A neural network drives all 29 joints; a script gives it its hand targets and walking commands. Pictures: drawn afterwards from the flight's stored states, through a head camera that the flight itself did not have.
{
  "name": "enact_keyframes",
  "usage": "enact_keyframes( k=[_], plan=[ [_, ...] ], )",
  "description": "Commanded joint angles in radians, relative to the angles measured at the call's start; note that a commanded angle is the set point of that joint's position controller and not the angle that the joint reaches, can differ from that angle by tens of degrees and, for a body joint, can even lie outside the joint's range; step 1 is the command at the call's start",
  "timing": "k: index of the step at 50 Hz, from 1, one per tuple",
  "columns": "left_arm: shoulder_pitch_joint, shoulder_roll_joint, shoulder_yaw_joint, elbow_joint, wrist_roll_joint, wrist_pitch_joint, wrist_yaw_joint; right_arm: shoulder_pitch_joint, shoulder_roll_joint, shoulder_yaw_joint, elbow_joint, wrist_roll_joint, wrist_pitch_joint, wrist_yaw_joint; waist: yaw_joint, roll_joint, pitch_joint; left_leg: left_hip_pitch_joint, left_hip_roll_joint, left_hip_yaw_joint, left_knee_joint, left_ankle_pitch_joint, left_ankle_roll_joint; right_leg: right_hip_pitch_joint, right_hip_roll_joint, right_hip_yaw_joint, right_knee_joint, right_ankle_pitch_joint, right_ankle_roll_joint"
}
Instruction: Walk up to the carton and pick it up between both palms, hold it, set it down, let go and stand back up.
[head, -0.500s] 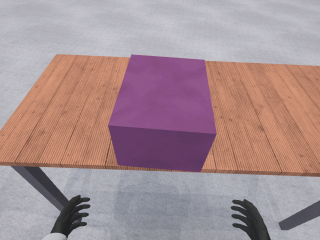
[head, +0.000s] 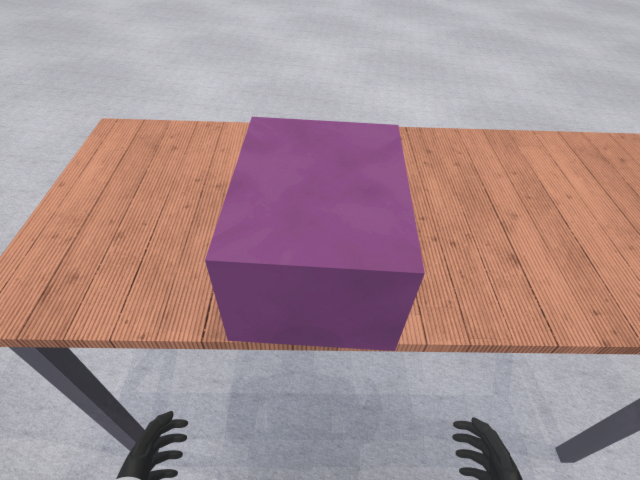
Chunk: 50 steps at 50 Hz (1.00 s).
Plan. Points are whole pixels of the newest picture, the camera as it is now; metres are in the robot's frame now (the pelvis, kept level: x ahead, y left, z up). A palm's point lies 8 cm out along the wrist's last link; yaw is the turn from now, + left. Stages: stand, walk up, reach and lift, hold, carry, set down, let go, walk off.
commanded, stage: let go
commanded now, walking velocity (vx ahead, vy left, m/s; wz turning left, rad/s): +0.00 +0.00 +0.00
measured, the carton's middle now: (318, 225) +0.46 +0.01 +0.07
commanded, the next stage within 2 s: stand in 0.26 s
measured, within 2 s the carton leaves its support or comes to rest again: neither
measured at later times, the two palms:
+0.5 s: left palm out of the picture +0.10 +0.26 -0.10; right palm out of the picture +0.10 -0.24 -0.12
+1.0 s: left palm out of the picture -0.01 +0.26 -0.13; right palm out of the picture +0.03 -0.23 -0.13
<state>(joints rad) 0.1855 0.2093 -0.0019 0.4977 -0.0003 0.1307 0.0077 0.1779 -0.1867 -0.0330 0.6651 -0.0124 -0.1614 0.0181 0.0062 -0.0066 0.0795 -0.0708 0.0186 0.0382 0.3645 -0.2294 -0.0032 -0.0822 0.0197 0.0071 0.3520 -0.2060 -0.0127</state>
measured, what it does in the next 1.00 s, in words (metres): stands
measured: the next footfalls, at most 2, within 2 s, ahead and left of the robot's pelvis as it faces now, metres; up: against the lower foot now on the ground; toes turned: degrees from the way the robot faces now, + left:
none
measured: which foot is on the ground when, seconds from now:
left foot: down 0.00-1.00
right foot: down 0.00-1.00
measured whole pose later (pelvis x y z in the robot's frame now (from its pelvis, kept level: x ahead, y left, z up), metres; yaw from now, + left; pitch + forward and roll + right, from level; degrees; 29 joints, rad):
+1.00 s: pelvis -0.02 +0.01 -0.01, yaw +3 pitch +0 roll +0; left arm 0.33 0.24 0.01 0.88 0.03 -0.02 0.01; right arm 0.33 -0.22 -0.01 0.86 -0.03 -0.02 0.00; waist 0.02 0.02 0.02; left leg -0.26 -0.01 -0.01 0.49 -0.24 0.01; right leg -0.24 -0.01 -0.04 0.47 -0.23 0.00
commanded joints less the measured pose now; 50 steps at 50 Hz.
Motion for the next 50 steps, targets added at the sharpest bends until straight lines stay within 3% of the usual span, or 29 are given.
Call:
enact_keyframes(
  k=[1,7,13,14,15,16,17,18,19,20,23,24,25,26,28,31,32,33,34,37,38,40,41,42,44,45,46,49,50],
  plan=[
    [-0.061,0.082,0.026,-0.088,0.018,-0.029,0.007,-0.042,-0.091,-0.034,-0.022,-0.001,-0.042,0.005,-0.006,0.017,-0.062,0.095,-0.012,0.019,-0.008,0.256,-0.026,-0.1,-0.014,-0.021,-0.068,0.153,-0.017],
    [-0.061,0.085,0.023,-0.108,0.029,-0.036,0.02,-0.044,-0.102,-0.038,-0.013,0.005,-0.061,0.012,0.0,0.042,-0.086,0.092,-0.003,0.022,-0.003,0.286,-0.036,-0.061,-0.005,-0.02,-0.06,0.156,-0.019],
    [-0.043,0.056,0.015,-0.073,0.023,-0.019,0.006,-0.057,-0.111,-0.018,0.009,0.017,-0.063,0.01,-0.007,0.013,-0.065,0.084,-0.014,0.028,-0.004,0.315,-0.031,-0.04,-0.011,-0.016,-0.058,0.224,-0.017],
    [0.062,0.15,0.056,0.005,0.096,-0.115,0.005,0.102,-0.161,-0.009,0.07,-0.023,0.061,-0.007,0.014,0.103,-0.05,-0.136,0.089,-0.091,0.031,0.417,0.017,-0.047,-0.089,0.037,0.021,0.126,0.011],
    [0.097,0.144,0.067,0.041,0.082,-0.136,-0.004,0.099,-0.157,-0.025,0.052,-0.037,0.11,-0.011,0.01,0.107,-0.02,-0.209,0.094,-0.102,0.029,0.236,0.032,-0.027,-0.085,0.053,0.008,0.032,0.005],
    [0.107,0.148,0.064,0.063,0.066,-0.141,-0.013,0.068,-0.166,-0.024,0.044,-0.049,0.13,-0.01,0.015,0.089,0.048,-0.275,0.09,-0.114,-0.017,0.099,0.032,-0.051,-0.091,0.052,-0.002,-0.004,0.012],
    [0.074,0.145,0.059,0.065,0.071,-0.151,-0.015,0.075,-0.157,-0.018,0.034,-0.038,0.131,-0.005,0.009,0.038,-0.029,-0.219,0.099,-0.118,0.008,0.193,0.041,-0.011,-0.1,0.042,0.03,0.109,0.003],
    [0.072,0.133,0.053,0.057,0.063,-0.167,-0.018,0.05,-0.163,-0.019,0.024,-0.03,0.133,-0.003,0.027,0.061,-0.1,-0.166,0.08,-0.102,0.052,0.212,0.039,-0.044,-0.1,0.056,0.04,0.161,0.004],
    [0.047,0.132,0.052,0.062,0.059,-0.173,-0.02,0.047,-0.144,-0.011,0.019,-0.022,0.126,0.002,0.008,-0.009,-0.089,-0.168,0.072,-0.097,0.057,0.206,0.035,-0.082,-0.097,0.053,0.04,0.167,0.001],
    [0.045,0.097,0.043,0.086,0.058,-0.176,-0.021,0.076,-0.155,-0.015,0.041,-0.019,0.123,0.002,0.008,-0.037,-0.138,-0.142,0.068,-0.089,0.079,0.186,0.031,-0.075,-0.101,0.057,0.041,0.176,-0.011],
    [0.018,0.106,0.036,0.097,0.048,-0.181,-0.018,0.086,-0.147,-0.017,0.038,-0.017,0.116,0.007,-0.008,-0.001,-0.163,-0.174,0.061,-0.096,0.1,0.193,0.034,-0.068,-0.107,0.056,0.07,0.219,-0.026],
    [0.046,0.126,0.044,0.111,0.046,-0.182,-0.012,0.108,-0.166,-0.015,0.053,-0.029,0.116,0.005,-0.001,-0.038,-0.212,-0.127,0.061,-0.102,0.121,0.21,0.04,-0.075,-0.117,0.058,0.068,0.252,-0.028],
    [0.054,0.137,0.045,0.119,0.043,-0.185,-0.007,0.118,-0.168,-0.017,0.059,-0.029,0.116,0.001,0.0,-0.01,-0.212,-0.125,0.075,-0.111,0.134,0.267,0.05,-0.085,-0.123,0.066,0.099,0.254,-0.042],
    [0.083,0.133,0.044,0.139,0.043,-0.185,-0.008,0.118,-0.15,-0.009,0.063,-0.03,0.117,0.002,0.007,-0.012,-0.203,-0.127,0.078,-0.112,0.118,0.245,0.046,-0.107,-0.108,0.043,0.098,0.218,-0.025],
    [0.122,0.128,0.042,0.175,0.039,-0.175,-0.001,0.148,-0.155,-0.015,0.081,-0.031,0.123,-0.005,-0.003,0.03,-0.202,-0.108,0.081,-0.106,0.132,0.331,0.047,-0.099,-0.112,0.043,0.113,0.25,-0.022],
    [0.125,0.144,0.039,0.195,0.034,-0.172,0.006,0.165,-0.153,-0.011,0.081,-0.028,0.129,-0.013,0.0,0.009,-0.176,-0.122,0.073,-0.123,0.139,0.274,0.052,-0.126,-0.107,0.044,0.091,0.206,-0.023],
    [0.116,0.135,0.035,0.216,0.035,-0.166,0.001,0.156,-0.158,-0.009,0.087,-0.03,0.13,-0.01,-0.003,-0.037,-0.126,-0.181,0.076,-0.138,0.104,0.237,0.048,-0.116,-0.104,0.038,0.095,0.177,-0.029],
    [0.144,0.119,0.033,0.21,0.036,-0.167,0.0,0.16,-0.152,-0.007,0.087,-0.028,0.133,-0.015,0.012,-0.014,-0.117,-0.175,0.077,-0.127,0.12,0.23,0.052,-0.13,-0.116,0.055,0.086,0.187,-0.034],
    [0.156,0.152,0.035,0.229,0.035,-0.165,-0.001,0.17,-0.137,-0.009,0.09,-0.027,0.134,-0.016,0.004,-0.021,-0.128,-0.167,0.072,-0.126,0.119,0.233,0.051,-0.157,-0.114,0.048,0.092,0.185,-0.037],
    [0.159,0.148,0.036,0.246,0.038,-0.156,0.008,0.175,-0.16,-0.007,0.109,-0.027,0.129,-0.014,0.014,0.086,-0.063,-0.227,0.08,-0.144,0.047,0.156,0.059,-0.127,-0.114,0.047,0.088,0.095,-0.022],
    [0.166,0.157,0.041,0.258,0.035,-0.152,0.006,0.189,-0.144,-0.004,0.125,-0.022,0.132,-0.012,0.001,0.078,-0.01,-0.26,0.087,-0.17,0.015,0.097,0.06,-0.161,-0.104,0.036,0.075,0.036,-0.016],
    [0.162,0.132,0.038,0.269,0.035,-0.149,0.003,0.201,-0.143,0.001,0.139,-0.017,0.132,-0.019,0.006,0.069,-0.049,-0.243,0.087,-0.169,0.005,0.071,0.057,-0.139,-0.083,0.018,0.075,0.014,-0.011],
    [0.171,0.127,0.03,0.297,0.035,-0.151,0.007,0.198,-0.15,-0.004,0.128,-0.015,0.129,-0.02,0.006,0.018,-0.092,-0.22,0.097,-0.192,0.012,0.11,0.073,-0.114,-0.092,0.02,0.083,0.043,-0.02],
    [0.16,0.128,0.03,0.296,0.037,-0.152,0.003,0.183,-0.138,0.004,0.124,-0.015,0.134,-0.021,0.003,0.077,-0.022,-0.262,0.061,-0.15,0.01,0.071,0.05,-0.155,-0.088,0.026,0.063,0.039,-0.006],
    [0.185,0.121,0.033,0.325,0.04,-0.155,0.003,0.167,-0.121,0.007,0.127,-0.02,0.134,-0.021,0.019,0.041,0.014,-0.297,0.069,-0.169,-0.005,0.021,0.051,-0.138,-0.097,0.033,0.05,0.018,-0.012],
    [0.188,0.121,0.032,0.332,0.037,-0.155,0.005,0.188,-0.144,0.003,0.149,-0.024,0.137,-0.023,0.019,0.06,-0.025,-0.286,0.06,-0.163,-0.001,0.011,0.052,-0.113,-0.104,0.028,0.045,0.007,-0.013],
    [0.216,0.131,0.033,0.339,0.032,-0.154,0.004,0.176,-0.139,0.003,0.152,-0.02,0.136,-0.019,0.025,0.043,0.026,-0.276,0.06,-0.16,-0.009,-0.006,0.046,-0.176,-0.107,0.05,0.027,-0.02,-0.016],
    [0.191,0.13,0.031,0.355,0.032,-0.159,0.003,0.234,-0.147,-0.001,0.173,-0.015,0.133,-0.02,-0.005,0.017,-0.095,-0.214,0.072,-0.179,0.014,0.041,0.054,-0.112,-0.104,0.027,0.033,0.02,-0.023],
    [0.165,0.118,0.029,0.363,0.023,-0.16,0.004,0.214,-0.15,-0.001,0.178,-0.016,0.134,-0.02,-0.007,-0.039,-0.119,-0.211,0.057,-0.16,0.02,-0.007,0.054,-0.106,-0.101,0.052,0.029,-0.002,-0.019]
  ],
)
